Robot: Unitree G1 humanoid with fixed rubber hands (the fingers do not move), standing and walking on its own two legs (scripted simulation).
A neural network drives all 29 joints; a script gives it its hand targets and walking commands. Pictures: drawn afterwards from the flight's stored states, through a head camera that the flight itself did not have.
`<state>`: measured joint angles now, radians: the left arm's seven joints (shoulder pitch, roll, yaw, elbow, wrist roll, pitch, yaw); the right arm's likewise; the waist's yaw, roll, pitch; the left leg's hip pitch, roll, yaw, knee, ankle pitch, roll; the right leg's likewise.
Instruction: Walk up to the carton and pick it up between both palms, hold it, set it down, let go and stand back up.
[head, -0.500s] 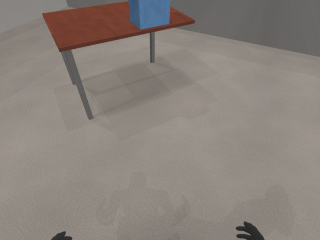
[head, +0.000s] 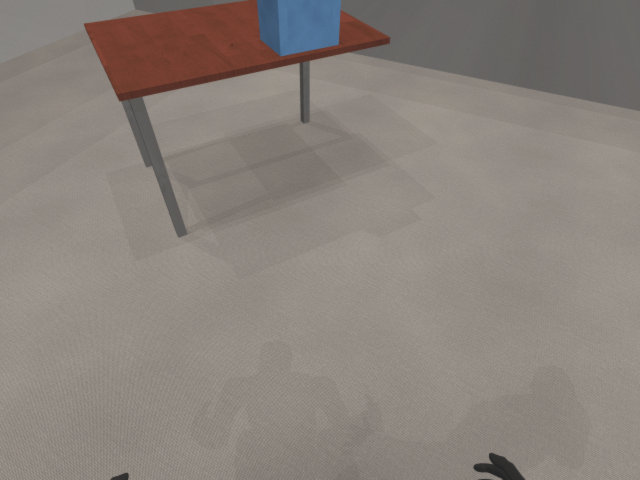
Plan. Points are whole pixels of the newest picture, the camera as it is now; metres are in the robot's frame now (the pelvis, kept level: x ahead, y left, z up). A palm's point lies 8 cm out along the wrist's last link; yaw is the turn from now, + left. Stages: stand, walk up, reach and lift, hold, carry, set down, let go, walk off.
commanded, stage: stand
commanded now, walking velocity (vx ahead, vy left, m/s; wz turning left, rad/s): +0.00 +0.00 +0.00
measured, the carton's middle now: (298, 7) +1.62 +0.07 +0.02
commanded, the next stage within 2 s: walk up in 1.68 s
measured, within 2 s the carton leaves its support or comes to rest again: neither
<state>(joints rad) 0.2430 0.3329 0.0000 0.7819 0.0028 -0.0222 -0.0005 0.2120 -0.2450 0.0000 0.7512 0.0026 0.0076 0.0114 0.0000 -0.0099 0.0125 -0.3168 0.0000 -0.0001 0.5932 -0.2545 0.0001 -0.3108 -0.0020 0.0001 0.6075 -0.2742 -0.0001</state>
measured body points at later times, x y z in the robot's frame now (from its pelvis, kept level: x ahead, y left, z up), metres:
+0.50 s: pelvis +0.00 +0.00 +0.00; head +0.00 +0.00 +0.45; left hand +0.10 +0.28 -0.11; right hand +0.12 -0.25 -0.11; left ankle +0.04 +0.12 -0.73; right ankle +0.03 -0.12 -0.73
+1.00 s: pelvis +0.00 +0.00 +0.00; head +0.00 +0.00 +0.45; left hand +0.09 +0.29 -0.11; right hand +0.11 -0.25 -0.12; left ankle +0.04 +0.12 -0.73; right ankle +0.03 -0.12 -0.73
